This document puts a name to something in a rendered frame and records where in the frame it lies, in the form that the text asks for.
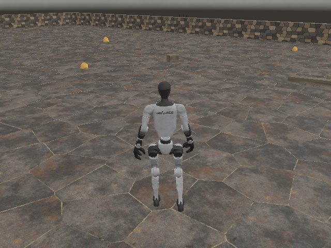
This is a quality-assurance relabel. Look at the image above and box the robot right hand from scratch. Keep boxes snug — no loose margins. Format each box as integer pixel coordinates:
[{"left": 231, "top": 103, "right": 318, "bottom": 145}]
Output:
[{"left": 183, "top": 142, "right": 194, "bottom": 153}]

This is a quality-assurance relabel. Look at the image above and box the left robot forearm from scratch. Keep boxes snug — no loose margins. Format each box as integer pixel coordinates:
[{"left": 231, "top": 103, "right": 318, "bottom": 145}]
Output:
[{"left": 135, "top": 125, "right": 145, "bottom": 148}]

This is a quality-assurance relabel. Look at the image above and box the right robot forearm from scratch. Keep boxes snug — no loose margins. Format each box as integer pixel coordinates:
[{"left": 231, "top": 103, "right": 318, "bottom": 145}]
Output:
[{"left": 184, "top": 124, "right": 193, "bottom": 144}]

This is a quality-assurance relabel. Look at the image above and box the left robot thigh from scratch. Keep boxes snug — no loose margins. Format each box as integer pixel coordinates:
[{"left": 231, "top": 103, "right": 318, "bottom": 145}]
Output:
[{"left": 148, "top": 144, "right": 160, "bottom": 177}]

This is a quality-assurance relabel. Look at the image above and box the robot left hand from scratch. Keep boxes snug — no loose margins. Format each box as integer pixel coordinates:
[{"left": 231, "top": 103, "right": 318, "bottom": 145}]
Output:
[{"left": 133, "top": 146, "right": 145, "bottom": 160}]

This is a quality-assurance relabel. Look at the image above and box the robot right shin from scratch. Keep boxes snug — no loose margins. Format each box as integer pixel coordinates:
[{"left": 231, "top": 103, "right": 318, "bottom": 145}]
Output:
[{"left": 176, "top": 168, "right": 183, "bottom": 205}]

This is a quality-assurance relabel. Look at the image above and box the robot left upper arm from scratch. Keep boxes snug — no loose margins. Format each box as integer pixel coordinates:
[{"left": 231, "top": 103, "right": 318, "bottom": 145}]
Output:
[{"left": 140, "top": 104, "right": 154, "bottom": 133}]

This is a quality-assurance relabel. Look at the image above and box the robot right upper arm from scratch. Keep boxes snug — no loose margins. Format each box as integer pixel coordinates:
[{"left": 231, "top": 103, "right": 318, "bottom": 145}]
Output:
[{"left": 175, "top": 104, "right": 189, "bottom": 132}]

